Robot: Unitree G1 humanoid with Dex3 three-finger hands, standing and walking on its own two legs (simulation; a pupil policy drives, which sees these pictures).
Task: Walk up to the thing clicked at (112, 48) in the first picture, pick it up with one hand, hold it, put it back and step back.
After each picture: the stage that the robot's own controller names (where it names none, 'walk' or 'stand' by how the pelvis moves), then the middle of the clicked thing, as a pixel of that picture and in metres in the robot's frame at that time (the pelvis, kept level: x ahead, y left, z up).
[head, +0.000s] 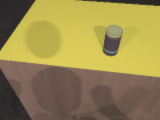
stand; (112, 41) +0.54 -0.09 +0.06
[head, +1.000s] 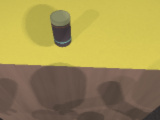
sink last; (61, 29) +0.50 +0.12 +0.10
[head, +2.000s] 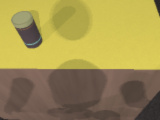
rise first; (28, 30) +0.48 +0.23 +0.10
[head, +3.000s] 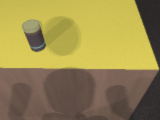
rise first; (34, 36) +0.52 +0.25 +0.07
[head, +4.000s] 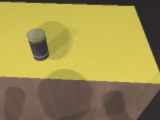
stand; (38, 45) +0.50 +0.20 +0.07
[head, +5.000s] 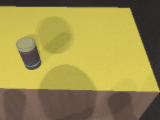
stand; (29, 54) +0.46 +0.23 +0.05
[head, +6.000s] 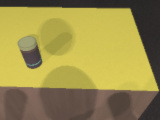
stand; (30, 53) +0.47 +0.23 +0.05
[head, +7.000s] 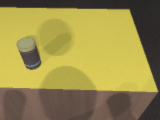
stand; (29, 54) +0.46 +0.23 +0.05
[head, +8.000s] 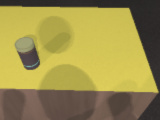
stand; (28, 54) +0.46 +0.24 +0.05
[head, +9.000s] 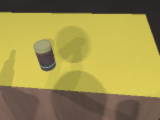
rise first; (45, 55) +0.46 +0.21 +0.06
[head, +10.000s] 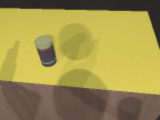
go down; (46, 51) +0.48 +0.21 +0.06
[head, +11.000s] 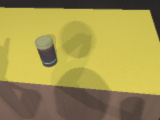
go down; (47, 51) +0.47 +0.21 +0.06
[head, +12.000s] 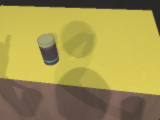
go down; (48, 50) +0.48 +0.21 +0.06
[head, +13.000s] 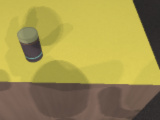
go down; (31, 45) +0.48 +0.19 +0.07
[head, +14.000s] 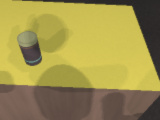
go down; (30, 49) +0.47 +0.20 +0.07
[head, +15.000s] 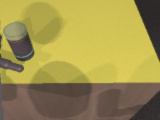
close in; (20, 42) +0.46 +0.21 +0.10
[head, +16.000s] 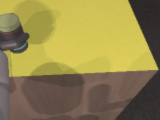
lift; (13, 34) +0.48 +0.21 +0.11
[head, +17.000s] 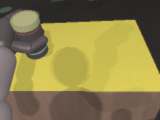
lift; (31, 36) +0.34 +0.15 +0.28
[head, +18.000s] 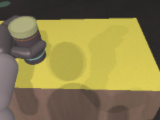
hold; (29, 42) +0.34 +0.17 +0.25
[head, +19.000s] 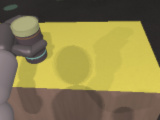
hold; (31, 41) +0.34 +0.17 +0.26
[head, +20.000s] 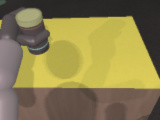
crouch; (34, 32) +0.39 +0.16 +0.25
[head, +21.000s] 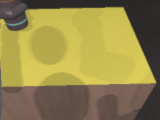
lower; (11, 8) +0.47 +0.20 +0.26
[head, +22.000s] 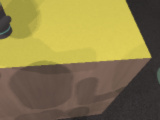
lower; out of the picture +0.52 +0.22 +0.12
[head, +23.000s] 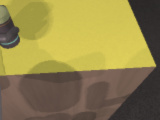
lower; (3, 28) +0.49 +0.22 +0.11
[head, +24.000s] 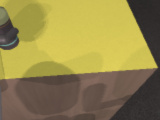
lower; (2, 30) +0.49 +0.22 +0.11
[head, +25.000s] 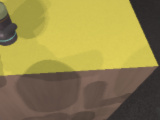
lower; (1, 25) +0.50 +0.22 +0.11
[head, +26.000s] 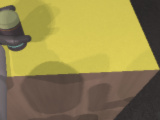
open; (12, 31) +0.49 +0.20 +0.11
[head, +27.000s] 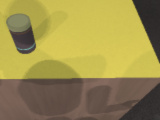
sink last; (22, 35) +0.48 +0.19 +0.10
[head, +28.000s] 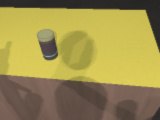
stand; (48, 45) +0.51 +0.21 +0.08
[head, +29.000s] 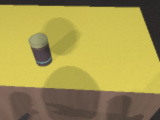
stand; (41, 50) +0.47 +0.19 +0.07
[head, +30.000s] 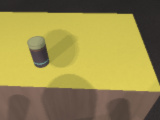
walk; (39, 52) +0.49 +0.21 +0.07
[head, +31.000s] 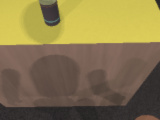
walk; (50, 9) +0.61 +0.16 +0.08
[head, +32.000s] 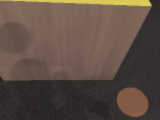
walk; out of the picture +0.86 +0.16 +0.09
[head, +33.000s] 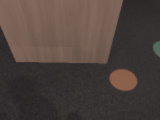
stand; out of the picture +1.22 +0.25 +0.08
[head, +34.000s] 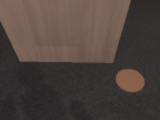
stand; out of the picture +1.17 +0.19 +0.08
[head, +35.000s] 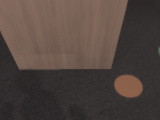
stand; out of the picture +1.16 +0.19 +0.05
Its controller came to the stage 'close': yes
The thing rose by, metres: 0.21
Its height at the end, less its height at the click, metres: +0.00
